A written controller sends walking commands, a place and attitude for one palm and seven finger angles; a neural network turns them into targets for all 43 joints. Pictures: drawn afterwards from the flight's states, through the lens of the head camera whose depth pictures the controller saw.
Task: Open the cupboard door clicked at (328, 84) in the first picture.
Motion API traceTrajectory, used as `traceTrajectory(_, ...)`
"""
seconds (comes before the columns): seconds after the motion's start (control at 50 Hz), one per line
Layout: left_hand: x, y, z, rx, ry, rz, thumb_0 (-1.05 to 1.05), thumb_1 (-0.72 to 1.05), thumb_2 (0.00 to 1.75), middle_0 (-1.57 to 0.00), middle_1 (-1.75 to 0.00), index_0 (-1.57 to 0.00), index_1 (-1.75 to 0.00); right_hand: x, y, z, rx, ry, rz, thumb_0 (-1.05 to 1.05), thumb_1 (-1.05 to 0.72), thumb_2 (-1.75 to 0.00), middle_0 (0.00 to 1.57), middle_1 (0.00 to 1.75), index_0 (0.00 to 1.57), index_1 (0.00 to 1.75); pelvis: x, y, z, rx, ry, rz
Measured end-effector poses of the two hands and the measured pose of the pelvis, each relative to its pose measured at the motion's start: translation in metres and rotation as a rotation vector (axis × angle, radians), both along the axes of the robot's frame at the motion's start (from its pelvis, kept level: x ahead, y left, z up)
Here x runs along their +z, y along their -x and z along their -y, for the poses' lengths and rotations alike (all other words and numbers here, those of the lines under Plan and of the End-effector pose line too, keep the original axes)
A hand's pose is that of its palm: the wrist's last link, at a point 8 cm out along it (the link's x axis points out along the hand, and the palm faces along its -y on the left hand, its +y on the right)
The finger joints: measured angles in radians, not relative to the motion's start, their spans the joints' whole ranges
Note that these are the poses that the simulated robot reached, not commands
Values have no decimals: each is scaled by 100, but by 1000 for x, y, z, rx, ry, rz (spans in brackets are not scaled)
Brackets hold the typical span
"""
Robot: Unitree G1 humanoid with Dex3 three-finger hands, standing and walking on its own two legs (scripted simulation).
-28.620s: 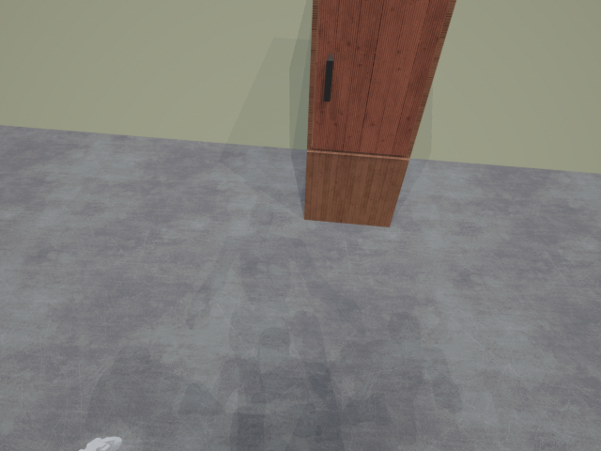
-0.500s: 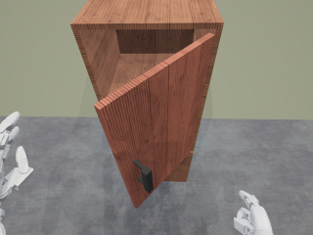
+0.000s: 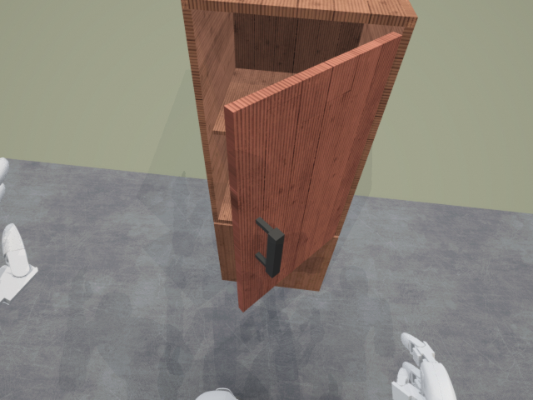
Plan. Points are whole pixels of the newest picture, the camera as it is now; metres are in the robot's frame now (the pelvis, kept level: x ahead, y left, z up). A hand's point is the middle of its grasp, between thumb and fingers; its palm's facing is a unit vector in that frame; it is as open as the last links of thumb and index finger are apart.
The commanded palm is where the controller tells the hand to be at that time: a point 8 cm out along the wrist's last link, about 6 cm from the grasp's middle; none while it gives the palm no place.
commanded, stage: step back with the hand held close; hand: left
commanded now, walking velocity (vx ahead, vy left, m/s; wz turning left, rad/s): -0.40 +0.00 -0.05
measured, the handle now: (267, 247) +0.39 +0.02 -0.04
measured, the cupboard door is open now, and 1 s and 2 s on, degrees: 48 48 48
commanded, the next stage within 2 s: stop stepping back and stand still in 0.24 s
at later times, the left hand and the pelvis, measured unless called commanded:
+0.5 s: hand out of the picture +0.10 +0.25 +0.19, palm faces +0.39 -0.82 -0.42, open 7.4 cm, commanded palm +0.04 +0.30 +0.19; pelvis -0.12 +0.01 +0.01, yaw -4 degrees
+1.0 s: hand out of the picture +0.07 +0.18 +0.16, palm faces +0.29 -0.84 -0.45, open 7.4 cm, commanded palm -0.01 +0.24 +0.19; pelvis -0.19 -0.04 +0.00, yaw -8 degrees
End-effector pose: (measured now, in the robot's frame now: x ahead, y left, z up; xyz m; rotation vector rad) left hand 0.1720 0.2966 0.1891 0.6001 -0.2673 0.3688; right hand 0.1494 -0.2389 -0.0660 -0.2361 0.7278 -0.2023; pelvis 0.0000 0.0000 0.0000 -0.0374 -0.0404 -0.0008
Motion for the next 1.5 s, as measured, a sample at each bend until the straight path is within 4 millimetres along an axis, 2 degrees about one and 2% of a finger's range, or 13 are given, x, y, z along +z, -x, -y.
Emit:
traceTrajectory(0.18, 1, 77, -5, 78, 16, 9, 2, 89, 90, -21, -30, -21, -30, -12, 24, -9, 80, -17, -51, 2, -90, -90, 21, 30, 20, 30, -2, 40, -1, 19, -27, -10)
traceTrajectory(0.36, -2, 90, -26, 49, 51, 57, 2, 89, 90, -21, -30, -21, -30, -2, 66, -30, 68, -2, -6, 2, -90, -90, 20, 30, 20, 30, 0, 92, -13, 12, 4, -26)
traceTrajectory(0.48, 14, 110, -2, -50, 66, 66, 2, 89, 90, -21, -30, -21, -30, 11, 108, -33, 34, -55, 24, 2, -90, -90, 21, 30, 20, 30, 9, 115, -8, -63, 18, -65)
traceTrajectory(0.58, 16, 122, 23, -98, 43, 40, 2, 89, 90, -21, -30, -21, -30, 9, 143, -17, 7, -63, 21, 1, -90, -90, 21, 30, 20, 30, 10, 137, 9, -60, -17, -98)
traceTrajectory(0.66, 10, 135, 40, -111, -7, -29, 2, 89, 90, -21, -30, -21, -30, -10, 172, 10, -21, -67, -12, 1, -90, -90, 21, 30, 20, 30, 2, 158, 20, -94, -39, -94)
traceTrajectory(0.82, 12, 145, 45, -89, 28, 63, 2, 89, 90, -22, -30, -22, -30, -16, 221, 59, -154, -15, -61, 2, -90, -90, 20, 30, 20, 30, 0, 151, 30, -144, -62, -33)
traceTrajectory(0.98, -8, 135, 71, -124, 81, 6, 2, 89, 90, -21, -30, -21, -30, -11, 238, 73, -200, -24, 43, 2, -91, -90, 20, 30, 20, 30, -5, 183, 39, -144, -82, 8)
traceTrajectory(1.08, 4, 162, 91, -174, 25, -36, 2, 89, 90, -21, -30, -22, -30, -15, 252, 69, -173, -66, -42, 2, -91, -90, 20, 30, 20, 30, 6, 186, 50, -148, -72, -27)
traceTrajectory(1.16, 17, 165, 85, -129, -30, -34, 2, 89, 90, -22, -30, -22, -30, -16, 255, 66, -159, -73, -101, 2, -90, -90, 20, 30, 20, 30, 14, 180, 54, -164, -85, -50)
traceTrajectory(1.3, -3, 140, 65, -40, 45, -58, 1, 89, 90, -21, -30, -21, -30, -24, 230, 63, -138, -65, -99, 2, -90, -90, 20, 30, 20, 30, 9, 175, 46, -144, -59, -46)
traceTrajectory(1.44, -9, 140, 82, -168, 71, -87, 2, 89, 90, -21, -30, -21, -30, 8, 201, 56, -121, -41, 36, 2, -91, -90, 20, 30, 20, 30, 10, 181, 42, -159, -49, -40)
traceTrajectory(1.46, -13, 139, 83, -195, 55, -96, 2, 89, 90, -21, -30, -21, -30, 9, 198, 55, -99, -42, 50, 2, -91, -90, 20, 30, 20, 30, 10, 183, 40, -151, -46, -46)
traceTrajectory(1.5, -48, 131, 78, -212, 73, -242, 1, 90, 90, -21, -30, -21, -30, 3, 195, 57, -50, -43, 31, 1, -90, -90, 20, 30, 20, 30, 8, 187, 33, -142, -43, -54)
